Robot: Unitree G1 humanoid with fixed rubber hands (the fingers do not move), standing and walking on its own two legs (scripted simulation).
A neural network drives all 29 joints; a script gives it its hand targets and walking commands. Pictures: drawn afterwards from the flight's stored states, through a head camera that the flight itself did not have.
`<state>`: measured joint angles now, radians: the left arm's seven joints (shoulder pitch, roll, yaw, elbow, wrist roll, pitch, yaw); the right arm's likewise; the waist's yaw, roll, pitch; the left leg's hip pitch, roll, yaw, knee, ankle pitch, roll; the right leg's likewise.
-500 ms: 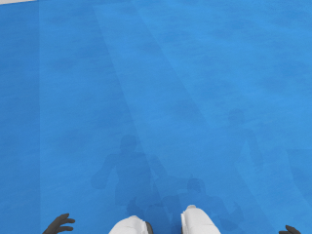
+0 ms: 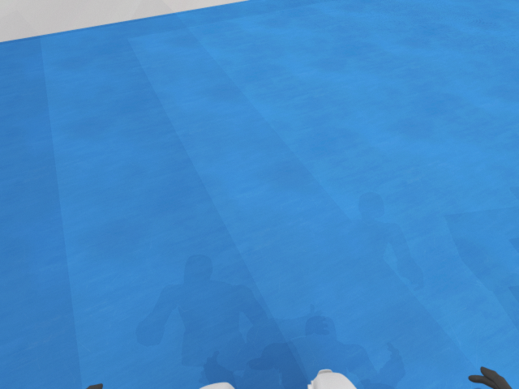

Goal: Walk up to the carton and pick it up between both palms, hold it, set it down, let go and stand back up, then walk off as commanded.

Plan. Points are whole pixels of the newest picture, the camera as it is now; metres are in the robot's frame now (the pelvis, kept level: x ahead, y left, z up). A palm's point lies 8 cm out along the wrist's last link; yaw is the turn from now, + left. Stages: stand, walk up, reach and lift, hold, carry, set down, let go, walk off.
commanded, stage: walk up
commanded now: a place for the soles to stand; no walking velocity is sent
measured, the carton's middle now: out of the picture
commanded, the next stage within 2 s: none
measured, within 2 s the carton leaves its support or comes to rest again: neither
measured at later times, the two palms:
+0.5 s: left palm out of the picture -0.05 +0.34 -0.08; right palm out of the picture +0.01 -0.32 -0.05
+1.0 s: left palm (87, 381) +0.14 +0.29 -0.08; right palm out of the picture -0.08 -0.32 -0.07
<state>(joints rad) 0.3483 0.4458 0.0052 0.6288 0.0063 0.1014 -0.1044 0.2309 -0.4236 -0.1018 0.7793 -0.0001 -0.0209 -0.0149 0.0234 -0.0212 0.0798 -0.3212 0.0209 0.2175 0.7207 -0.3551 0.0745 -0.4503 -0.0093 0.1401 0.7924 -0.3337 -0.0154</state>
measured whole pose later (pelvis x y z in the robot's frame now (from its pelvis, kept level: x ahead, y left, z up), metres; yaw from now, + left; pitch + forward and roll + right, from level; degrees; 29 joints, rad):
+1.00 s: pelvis -0.06 +0.03 +0.01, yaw -25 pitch +2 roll +4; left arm 0.29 0.47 0.00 0.72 0.01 0.06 -0.12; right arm 0.17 -0.43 -0.10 0.80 0.00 -0.07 0.02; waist 0.03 -0.08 0.03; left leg -0.26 0.08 0.42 0.64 -0.38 0.04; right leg -0.46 -0.10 0.10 0.79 -0.37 -0.01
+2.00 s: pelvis +0.31 -0.11 +0.02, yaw -45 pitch +3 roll -4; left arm 0.18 0.45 0.00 0.75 0.01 0.01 -0.06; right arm 0.41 -0.38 -0.08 0.79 0.00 -0.09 0.01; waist 0.01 -0.09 0.09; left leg -0.13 0.07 0.15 0.58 -0.51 0.03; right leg -0.54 0.06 0.09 1.02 -0.27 -0.01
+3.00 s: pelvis +0.54 -0.41 -0.01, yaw -56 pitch +0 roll -3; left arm 0.32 0.46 0.00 0.72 0.01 0.03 -0.01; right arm -0.01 -0.33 -0.05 0.79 0.00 -0.05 -0.08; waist 0.03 -0.13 0.24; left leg -0.46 0.03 0.01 0.87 -0.40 0.02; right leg -0.34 0.22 0.03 0.83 -0.45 -0.12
